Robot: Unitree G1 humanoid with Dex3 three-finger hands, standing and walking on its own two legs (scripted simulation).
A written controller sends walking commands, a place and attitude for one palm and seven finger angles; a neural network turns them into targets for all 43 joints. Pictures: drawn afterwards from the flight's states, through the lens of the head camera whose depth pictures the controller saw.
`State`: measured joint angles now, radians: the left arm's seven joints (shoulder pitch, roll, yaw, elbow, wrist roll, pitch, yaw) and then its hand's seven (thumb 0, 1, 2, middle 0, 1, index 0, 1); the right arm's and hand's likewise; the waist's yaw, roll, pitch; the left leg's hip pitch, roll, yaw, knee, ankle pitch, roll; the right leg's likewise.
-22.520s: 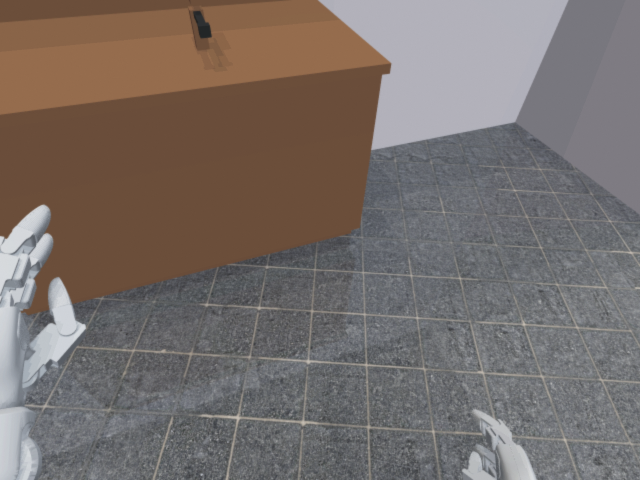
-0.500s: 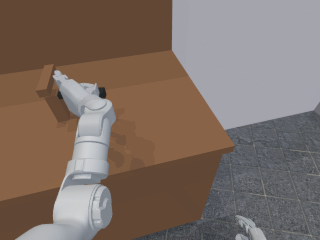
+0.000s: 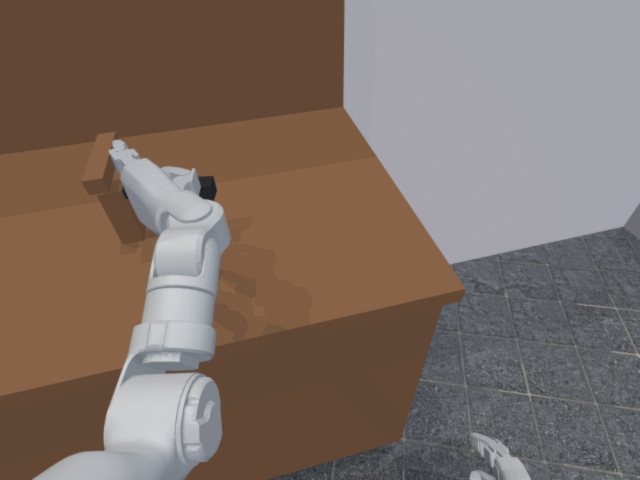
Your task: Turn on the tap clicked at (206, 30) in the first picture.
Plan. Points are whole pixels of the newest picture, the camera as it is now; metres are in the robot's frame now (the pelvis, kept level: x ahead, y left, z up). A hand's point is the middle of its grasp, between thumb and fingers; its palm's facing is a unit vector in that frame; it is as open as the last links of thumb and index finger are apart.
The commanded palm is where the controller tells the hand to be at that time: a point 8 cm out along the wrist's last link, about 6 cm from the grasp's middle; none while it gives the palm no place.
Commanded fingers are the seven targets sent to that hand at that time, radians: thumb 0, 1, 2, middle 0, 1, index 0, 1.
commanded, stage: draw the hand back beside the body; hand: left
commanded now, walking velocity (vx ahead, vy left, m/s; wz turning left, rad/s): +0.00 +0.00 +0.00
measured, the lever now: (206, 188) +0.51 +0.22 +0.12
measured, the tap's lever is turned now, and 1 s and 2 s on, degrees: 77 77 77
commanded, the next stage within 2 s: step back with the hand held close in 1.44 s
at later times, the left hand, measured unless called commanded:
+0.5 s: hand (157, 247) +0.30 +0.20 +0.20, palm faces +0.27 -0.94 -0.21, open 7.7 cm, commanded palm +0.27 +0.24 +0.19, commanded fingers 0.00 0.90 0.90 -0.18 -0.23 -0.18 -0.23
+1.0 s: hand (94, 305) +0.24 +0.25 +0.17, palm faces +0.35 -0.89 -0.28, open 7.5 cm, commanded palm +0.20 +0.29 +0.18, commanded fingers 0.00 0.90 0.90 -0.20 -0.30 -0.20 -0.30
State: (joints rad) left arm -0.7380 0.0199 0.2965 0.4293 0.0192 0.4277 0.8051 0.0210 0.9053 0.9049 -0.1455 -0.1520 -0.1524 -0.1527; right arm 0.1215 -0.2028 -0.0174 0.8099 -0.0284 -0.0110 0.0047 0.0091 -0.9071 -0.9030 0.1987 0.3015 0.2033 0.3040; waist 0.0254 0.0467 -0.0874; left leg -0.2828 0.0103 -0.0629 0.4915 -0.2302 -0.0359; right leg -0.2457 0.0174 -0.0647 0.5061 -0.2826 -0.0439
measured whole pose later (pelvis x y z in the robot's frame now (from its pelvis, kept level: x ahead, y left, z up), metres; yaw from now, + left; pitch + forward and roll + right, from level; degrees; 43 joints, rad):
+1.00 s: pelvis +0.01 +0.03 +0.01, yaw -2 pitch -5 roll -1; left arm 0.29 0.31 0.21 -0.30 -0.07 -0.09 0.10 0.02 0.90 0.90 -0.20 -0.28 -0.20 -0.28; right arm 0.17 -0.22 0.02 0.65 -0.01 -0.06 -0.04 0.01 -0.90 -0.90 0.20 0.30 0.20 0.30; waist 0.07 0.06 0.03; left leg -0.08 0.00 -0.02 0.39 -0.22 0.00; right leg -0.03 0.01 -0.03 0.35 -0.23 -0.01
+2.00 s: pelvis -0.04 +0.04 +0.00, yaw -1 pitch +0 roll -1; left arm 0.50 0.37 0.33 -0.49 -0.06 -0.13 0.13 0.02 0.89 0.90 -0.21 -0.30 -0.22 -0.30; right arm 0.18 -0.23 0.00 0.57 0.00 -0.04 -0.08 0.01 -0.91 -0.90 0.20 0.30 0.20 0.30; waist 0.03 0.05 0.02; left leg -0.34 -0.01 -0.02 0.52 -0.18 0.02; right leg -0.29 -0.01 -0.03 0.49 -0.20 0.01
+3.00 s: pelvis -0.20 +0.04 +0.00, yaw +0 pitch -1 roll +0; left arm 0.49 0.38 0.38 -0.62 -0.06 -0.13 0.16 0.02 0.89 0.90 -0.21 -0.30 -0.21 -0.30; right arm 0.17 -0.16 0.00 0.58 0.01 -0.12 -0.03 0.01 -0.90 -0.90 0.20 0.30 0.21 0.30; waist 0.01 -0.04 0.09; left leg -0.33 0.05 0.07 0.52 -0.17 0.00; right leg -0.45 0.02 0.01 0.82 -0.40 0.03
